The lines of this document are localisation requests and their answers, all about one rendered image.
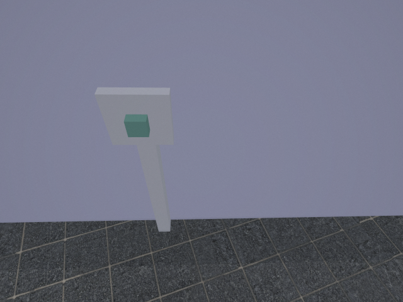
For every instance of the panel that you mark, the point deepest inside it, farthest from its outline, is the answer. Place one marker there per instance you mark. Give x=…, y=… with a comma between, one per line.
x=155, y=102

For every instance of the button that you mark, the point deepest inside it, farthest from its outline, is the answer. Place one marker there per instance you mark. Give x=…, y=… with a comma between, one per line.
x=137, y=125

